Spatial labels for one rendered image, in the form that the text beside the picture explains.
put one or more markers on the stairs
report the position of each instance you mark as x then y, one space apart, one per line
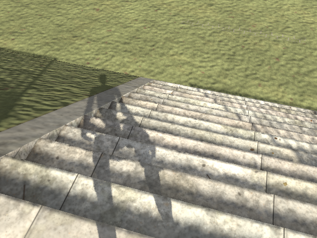
177 161

